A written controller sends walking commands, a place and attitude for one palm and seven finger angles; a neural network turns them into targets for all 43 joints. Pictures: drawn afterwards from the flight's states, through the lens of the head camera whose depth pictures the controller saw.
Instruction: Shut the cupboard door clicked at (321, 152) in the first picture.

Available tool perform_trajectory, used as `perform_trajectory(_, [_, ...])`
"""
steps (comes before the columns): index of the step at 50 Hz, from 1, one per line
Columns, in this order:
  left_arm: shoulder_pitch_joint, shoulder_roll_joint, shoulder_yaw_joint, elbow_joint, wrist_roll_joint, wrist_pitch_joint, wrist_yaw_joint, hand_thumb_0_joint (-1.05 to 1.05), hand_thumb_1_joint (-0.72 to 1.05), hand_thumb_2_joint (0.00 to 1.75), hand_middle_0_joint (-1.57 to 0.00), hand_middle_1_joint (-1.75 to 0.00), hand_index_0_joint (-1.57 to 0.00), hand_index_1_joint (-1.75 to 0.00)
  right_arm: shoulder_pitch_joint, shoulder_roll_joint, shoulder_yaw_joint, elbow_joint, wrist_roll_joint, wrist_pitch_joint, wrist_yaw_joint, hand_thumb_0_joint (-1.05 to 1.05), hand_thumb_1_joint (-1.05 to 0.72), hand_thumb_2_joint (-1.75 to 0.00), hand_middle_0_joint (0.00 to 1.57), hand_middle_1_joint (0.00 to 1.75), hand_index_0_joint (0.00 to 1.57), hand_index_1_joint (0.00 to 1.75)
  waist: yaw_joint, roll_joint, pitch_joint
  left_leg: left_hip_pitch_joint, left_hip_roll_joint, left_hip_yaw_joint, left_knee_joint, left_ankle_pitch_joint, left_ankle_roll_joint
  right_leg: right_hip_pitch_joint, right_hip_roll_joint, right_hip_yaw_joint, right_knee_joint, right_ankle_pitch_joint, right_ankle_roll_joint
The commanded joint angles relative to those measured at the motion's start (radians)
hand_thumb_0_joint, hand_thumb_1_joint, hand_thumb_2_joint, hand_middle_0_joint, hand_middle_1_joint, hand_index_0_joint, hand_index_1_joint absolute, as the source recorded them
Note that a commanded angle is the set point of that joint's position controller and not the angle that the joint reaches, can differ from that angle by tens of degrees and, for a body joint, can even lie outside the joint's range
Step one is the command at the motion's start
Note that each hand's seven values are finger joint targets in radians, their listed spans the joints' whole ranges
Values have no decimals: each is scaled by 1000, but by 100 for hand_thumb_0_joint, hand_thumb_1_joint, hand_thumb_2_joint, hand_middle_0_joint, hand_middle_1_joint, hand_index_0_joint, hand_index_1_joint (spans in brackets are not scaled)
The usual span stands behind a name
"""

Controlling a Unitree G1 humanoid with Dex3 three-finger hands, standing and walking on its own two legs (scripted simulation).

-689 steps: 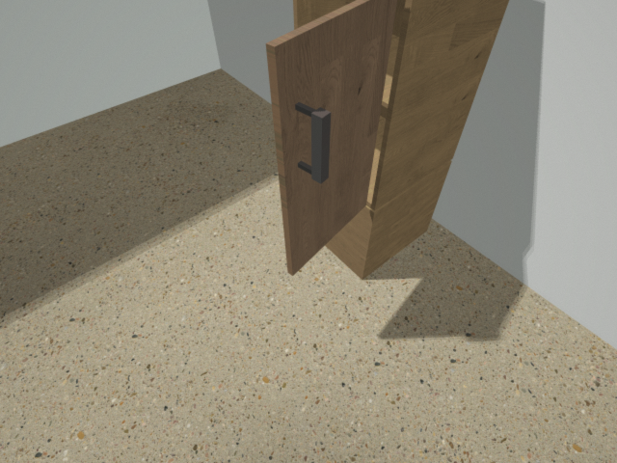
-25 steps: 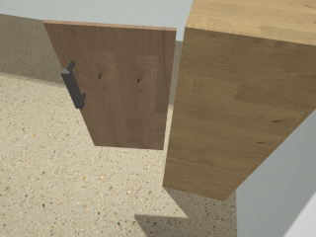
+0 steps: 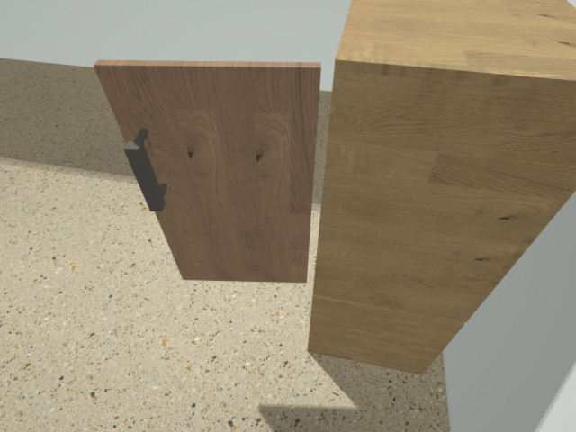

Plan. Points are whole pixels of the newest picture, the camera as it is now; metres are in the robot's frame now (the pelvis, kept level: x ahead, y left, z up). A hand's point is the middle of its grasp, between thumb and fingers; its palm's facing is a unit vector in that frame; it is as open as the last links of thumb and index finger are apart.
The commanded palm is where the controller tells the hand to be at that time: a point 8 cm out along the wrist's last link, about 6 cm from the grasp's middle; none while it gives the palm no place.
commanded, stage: look again from close up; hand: left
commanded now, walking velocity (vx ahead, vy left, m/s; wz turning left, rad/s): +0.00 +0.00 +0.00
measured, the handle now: (150, 170) +0.52 +0.28 +0.07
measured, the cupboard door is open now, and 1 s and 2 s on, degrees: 100 100 100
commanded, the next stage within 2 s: shuffle to correct the standing spot in 0.26 s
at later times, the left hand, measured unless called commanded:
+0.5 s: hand out of the picture +0.01 +0.19 -0.17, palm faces +0.00 -0.98 -0.19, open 7.4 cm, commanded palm none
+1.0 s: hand out of the picture +0.11 +0.21 -0.17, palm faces +0.00 -0.97 -0.23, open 7.4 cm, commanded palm none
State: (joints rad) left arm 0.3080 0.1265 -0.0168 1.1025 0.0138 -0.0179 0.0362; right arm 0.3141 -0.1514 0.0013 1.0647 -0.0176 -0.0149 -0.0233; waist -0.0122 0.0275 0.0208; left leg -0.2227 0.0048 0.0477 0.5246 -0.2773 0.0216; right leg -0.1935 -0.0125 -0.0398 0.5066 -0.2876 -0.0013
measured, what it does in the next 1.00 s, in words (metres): steps on the spot: right foot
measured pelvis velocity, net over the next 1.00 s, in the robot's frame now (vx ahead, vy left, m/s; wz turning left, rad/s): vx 0.06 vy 0.03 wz -0.01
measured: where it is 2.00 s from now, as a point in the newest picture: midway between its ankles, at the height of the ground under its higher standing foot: outside the picture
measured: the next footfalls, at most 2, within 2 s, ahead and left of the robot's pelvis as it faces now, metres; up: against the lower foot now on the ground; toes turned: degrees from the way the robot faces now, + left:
right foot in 0.86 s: +0.09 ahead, -0.08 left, +0.00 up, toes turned -5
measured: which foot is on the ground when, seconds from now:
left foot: down 0.00-1.00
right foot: down 0.00-0.70, up 0.72-0.84, down 0.86-1.00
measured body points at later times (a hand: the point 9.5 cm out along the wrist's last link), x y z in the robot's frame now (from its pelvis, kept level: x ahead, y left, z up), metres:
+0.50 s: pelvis +0.01 +0.02 +0.00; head +0.02 +0.02 +0.45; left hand +0.01 +0.24 -0.16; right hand +0.02 -0.21 -0.16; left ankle +0.01 +0.10 -0.74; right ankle -0.01 -0.12 -0.74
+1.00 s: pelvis +0.06 +0.03 +0.00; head +0.10 +0.02 +0.45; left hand +0.12 +0.26 -0.15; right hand +0.06 -0.18 -0.17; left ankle +0.00 +0.10 -0.74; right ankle +0.05 -0.07 -0.74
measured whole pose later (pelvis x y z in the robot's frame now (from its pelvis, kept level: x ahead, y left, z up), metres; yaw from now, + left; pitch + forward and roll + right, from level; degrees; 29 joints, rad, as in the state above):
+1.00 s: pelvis +0.06 +0.03 +0.00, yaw -1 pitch +0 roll +1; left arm 0.21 0.16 0.00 1.03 0.01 -0.02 0.05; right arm 0.27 -0.14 0.00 1.09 -0.01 0.00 -0.04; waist -0.01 0.01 0.07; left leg -0.12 -0.06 0.08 0.48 -0.35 0.06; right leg -0.25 -0.03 -0.07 0.57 -0.32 -0.02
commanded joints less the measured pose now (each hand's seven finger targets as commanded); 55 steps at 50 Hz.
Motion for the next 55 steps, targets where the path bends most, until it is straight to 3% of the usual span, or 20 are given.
perform_trajectory(1, [43, 113, 22, -46, 1, -11, 3, 0, 90, 90, -20, -30, -20, -30, 43, -87, -5, -46, 3, -18, -2, 0, -90, -90, 20, 30, 20, 30, 9, -14, 95, -79, 86, -123, -174, 16, 22, -46, -68, 86, -101, -5, -47])
perform_trajectory(18, [35, 145, 22, -33, -1, -6, 0, 0, 90, 90, -20, -30, -20, -30, 7, -127, -3, -1, 7, -27, -5, 0, -90, -90, 20, 30, 20, 30, 19, -36, 38, 14, 92, -100, -184, 167, 22, 7, -88, 83, -105, 139, -26])
perform_trajectory(23, [50, 152, 33, -41, 9, 2, -4, 0, 90, 90, -20, -30, -20, -30, 11, -124, -4, -3, 1, -9, 3, 0, -90, -90, 20, 30, 20, 30, 25, -16, 77, -41, 67, -85, -166, -69, 27, -22, -95, 98, -97, -84, -49])
perform_trajectory(28, [74, 187, 57, -54, 10, 1, -6, 0, 90, 90, -20, -30, -20, -30, 13, -105, -7, -34, -3, -4, 10, 0, -90, -90, 20, 30, 20, 30, 30, -126, 112, -124, 7, -22, -42, -84, 14, -13, -168, 197, -147, -153, -99])
perform_trajectory(31, [79, 196, 71, -65, 11, 0, -4, 0, 90, 90, -20, -30, -20, -30, 37, -98, -8, -37, -3, -13, 9, 0, -90, -90, 20, 30, 20, 30, 22, -108, 76, -85, 4, -9, -18, 6, 15, 6, -182, 178, -92, -16, -110])
perform_trajectory(33, [61, 170, 69, -74, 12, 4, -4, 0, 90, 90, -20, -30, -20, -30, 75, -122, -11, -26, -3, -22, 6, 0, -90, -90, 20, 30, 20, 30, 6, 6, 49, 26, 59, -73, -79, 174, 38, -51, -110, 66, 46, 43, -76])
perform_trajectory(34, [46, 145, 62, -84, 14, 6, -5, 0, 90, 90, -20, -30, -20, -30, 115, -153, -17, -14, -5, -23, 1, 0, -90, -90, 20, 30, 20, 30, -6, 110, 34, 107, 129, -157, -117, 304, 75, -121, -46, -23, 164, -12, -48])
perform_trajectory(35, [16, 115, 52, -100, 14, 5, -4, 0, 90, 90, -20, -30, -20, -30, 159, -172, -19, -3, -6, -23, -7, 0, -90, -90, 20, 30, 20, 30, -19, 190, 40, 192, 201, -247, -159, 476, 130, -233, -2, -72, 270, -167, -28])
perform_trajectory(36, [-25, 106, 44, -116, 12, 3, -2, 0, 90, 90, -20, -30, -20, -30, 189, -154, -13, 6, -6, -22, -13, 0, -90, -90, 20, 30, 20, 30, -30, 167, 57, 249, 249, -289, -164, 667, 185, -320, -6, -54, 347, -302, -22])
perform_trajectory(37, [-52, 97, 43, -120, 7, 2, 1, 0, 90, 90, -20, -30, -20, -30, 182, -143, -10, 5, -9, -22, -18, 0, -90, -90, 20, 30, 20, 30, -25, 117, 58, 259, 271, -286, -143, 814, 210, -331, -34, -29, 354, -327, -25])
perform_trajectory(39, [-35, 83, 46, -106, -1, 4, 1, 0, 90, 90, -20, -30, -20, -30, 112, -136, -7, -15, -6, -22, -24, 0, -90, -90, 20, 30, 20, 30, 8, 63, 35, 212, 238, -210, -114, 933, 184, -213, -56, -17, 242, -223, -21])
perform_trajectory(41, [34, 89, 46, -80, -4, 2, 2, 0, 90, 90, -20, -30, -20, -30, 37, -133, -9, -25, 4, -24, -31, 0, -90, -90, 20, 30, 20, 30, 53, 31, 13, 165, 182, -144, -81, 907, 122, -58, -49, -11, 12, 14, -17])
perform_trajectory(42, [75, 114, 48, -62, -4, -4, 6, 0, 90, 90, -20, -30, -20, -30, 23, -136, -10, -28, 12, -27, -32, 0, -90, -90, 20, 30, 20, 30, 65, 13, -13, 128, 145, -113, -50, 829, 73, 37, -65, 20, -59, 231, -28])
perform_trajectory(43, [101, 149, 51, -52, -5, -11, 11, 0, 90, 90, -20, -30, -20, -30, 34, -122, -13, -32, 17, -28, -31, 0, -90, -90, 20, 30, 20, 30, 56, -37, -48, 53, 102, -91, -34, 651, 28, 139, -127, 109, -26, 514, -63])
perform_trajectory(44, [85, 168, 46, -54, -7, -10, 10, 0, 90, 90, -20, -30, -20, -30, 45, -112, -17, -29, 18, -23, -28, 0, -90, -90, 20, 30, 20, 30, 35, -32, -41, 27, 74, -78, -67, 434, -3, 126, -197, 136, 6, 642, -99])
perform_trajectory(46, [51, 164, 46, -61, -6, -10, 15, 0, 90, 90, -20, -30, -20, -30, 51, -73, -18, -11, 14, -6, -27, 0, -90, -90, 20, 30, 20, 30, 23, -174, -28, 3, 59, -58, -67, 306, -9, 130, -214, 132, 36, 805, -120])
perform_trajectory(47, [46, 161, 46, -68, -5, -8, 19, 0, 90, 90, -20, -30, -20, -30, 57, -73, -19, -7, 14, -4, -25, 0, -90, -90, 20, 30, 20, 30, 22, -193, -37, 5, 58, -55, -68, 304, -12, 135, -217, 127, 45, 836, -118])
perform_trajectory(48, [32, 160, 47, -77, -4, -3, 21, 0, 90, 90, -20, -30, -20, -30, 60, -72, -20, -2, 13, -3, -24, 0, -90, -90, 20, 30, 20, 30, 20, -159, -46, 22, 64, -56, -82, 352, -15, 125, -208, 113, 58, 804, -113])
perform_trajectory(52, [-21, 143, 52, -116, -5, 16, 24, 0, 90, 90, -20, -30, -20, -30, 36, -90, -27, -1, 4, -5, -29, 0, -90, -90, 20, 30, 20, 30, 23, -4, -41, 117, 125, -96, -110, 704, 12, 30, -114, 60, 80, 467, -53])
perform_trajectory(55, [-33, 133, 53, -122, -1, 25, 21, 0, 90, 90, -20, -30, -20, -30, 12, -101, -29, -15, 3, -5, -29, 0, -90, -90, 20, 30, 20, 30, 28, 11, -35, 118, 139, -110, -127, 655, 31, 14, -88, 61, 48, 302, -41])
